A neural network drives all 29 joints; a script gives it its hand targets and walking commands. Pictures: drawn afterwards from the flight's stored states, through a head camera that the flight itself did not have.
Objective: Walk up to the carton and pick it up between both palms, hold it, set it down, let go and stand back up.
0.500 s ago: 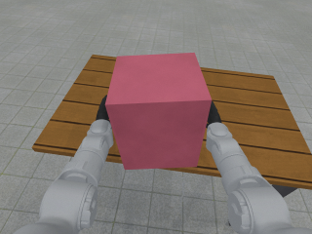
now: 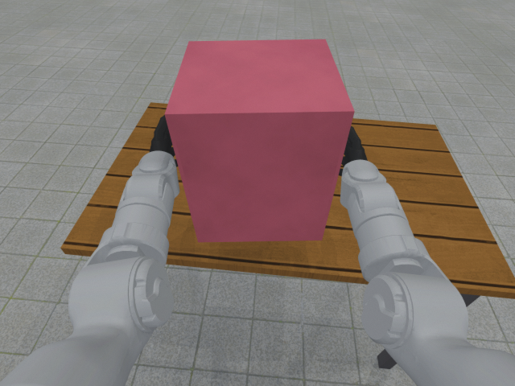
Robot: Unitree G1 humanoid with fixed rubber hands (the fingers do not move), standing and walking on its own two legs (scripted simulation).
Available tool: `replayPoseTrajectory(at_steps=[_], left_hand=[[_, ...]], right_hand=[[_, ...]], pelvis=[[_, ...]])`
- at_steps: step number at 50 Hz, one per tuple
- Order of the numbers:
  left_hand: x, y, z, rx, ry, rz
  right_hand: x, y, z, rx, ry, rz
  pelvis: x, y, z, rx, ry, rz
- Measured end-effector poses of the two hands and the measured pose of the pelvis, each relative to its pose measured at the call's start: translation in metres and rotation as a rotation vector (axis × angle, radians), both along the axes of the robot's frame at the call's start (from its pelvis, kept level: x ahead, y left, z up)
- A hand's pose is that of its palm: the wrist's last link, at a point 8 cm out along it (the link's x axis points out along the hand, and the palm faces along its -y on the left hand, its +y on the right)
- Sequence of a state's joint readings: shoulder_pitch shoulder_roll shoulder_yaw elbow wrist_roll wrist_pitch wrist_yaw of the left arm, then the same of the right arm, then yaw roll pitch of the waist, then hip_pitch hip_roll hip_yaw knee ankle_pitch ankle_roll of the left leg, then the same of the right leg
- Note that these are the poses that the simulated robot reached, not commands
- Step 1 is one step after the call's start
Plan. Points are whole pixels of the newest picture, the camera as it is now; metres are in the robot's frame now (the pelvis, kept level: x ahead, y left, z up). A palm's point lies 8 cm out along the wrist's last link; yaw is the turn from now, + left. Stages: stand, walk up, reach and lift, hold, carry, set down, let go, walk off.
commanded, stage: reach and lift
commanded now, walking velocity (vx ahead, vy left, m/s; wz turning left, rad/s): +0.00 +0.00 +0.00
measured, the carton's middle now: (258, 145) +0.46 -0.01 +0.16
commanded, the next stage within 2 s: hold in 1.98 s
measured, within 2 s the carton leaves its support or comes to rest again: neither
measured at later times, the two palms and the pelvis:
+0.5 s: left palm (153, 159) +0.41 +0.15 +0.17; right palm (352, 175) +0.39 -0.15 +0.15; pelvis +0.00 +0.00 +0.00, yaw +0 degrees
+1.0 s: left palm (158, 170) +0.39 +0.14 +0.17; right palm (364, 189) +0.36 -0.16 +0.14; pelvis +0.00 +0.00 +0.00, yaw +0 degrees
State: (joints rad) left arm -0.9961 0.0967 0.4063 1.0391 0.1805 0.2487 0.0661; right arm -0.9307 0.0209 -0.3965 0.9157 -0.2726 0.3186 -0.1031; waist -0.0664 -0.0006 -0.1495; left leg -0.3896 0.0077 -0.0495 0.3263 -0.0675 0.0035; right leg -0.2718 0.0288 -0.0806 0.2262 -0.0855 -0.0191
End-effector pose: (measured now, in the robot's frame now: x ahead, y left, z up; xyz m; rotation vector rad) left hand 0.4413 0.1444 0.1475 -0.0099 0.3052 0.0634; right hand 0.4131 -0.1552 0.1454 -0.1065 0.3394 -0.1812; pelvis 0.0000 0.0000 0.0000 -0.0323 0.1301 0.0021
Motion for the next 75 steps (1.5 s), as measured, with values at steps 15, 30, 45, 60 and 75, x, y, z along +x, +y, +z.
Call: replayPoseTrajectory(at_steps=[15,30,45,60,75], left_hand=[[-0.026,0.004,-0.022,0.059,0.005,0.01],[-0.026,0.008,0.026,0.025,-0.073,0.029],[-0.043,-0.001,0.019,0.041,-0.092,0.015],[-0.059,-0.007,0.036,0.048,-0.117,0.013],[-0.052,0.0,0.045,0.052,-0.128,0.017]], right_hand=[[-0.025,0.005,-0.048,0.046,0.006,0.017],[-0.016,0.007,0.021,0.052,-0.074,0.018],[-0.037,-0.001,0.004,0.062,-0.093,0.007],[-0.055,-0.006,0.009,0.078,-0.12,0.003],[-0.044,0.0,0.024,0.078,-0.133,0.008]], pelvis=[[0.006,-0.001,-0.001,0.001,0.038,0.009],[0.002,0.0,-0.001,-0.008,-0.081,0.004],[0.004,0.0,0.001,-0.005,-0.116,0.001],[-0.005,-0.004,0.001,-0.002,-0.153,-0.014],[0.001,-0.007,0.001,0.0,-0.15,0.005]])
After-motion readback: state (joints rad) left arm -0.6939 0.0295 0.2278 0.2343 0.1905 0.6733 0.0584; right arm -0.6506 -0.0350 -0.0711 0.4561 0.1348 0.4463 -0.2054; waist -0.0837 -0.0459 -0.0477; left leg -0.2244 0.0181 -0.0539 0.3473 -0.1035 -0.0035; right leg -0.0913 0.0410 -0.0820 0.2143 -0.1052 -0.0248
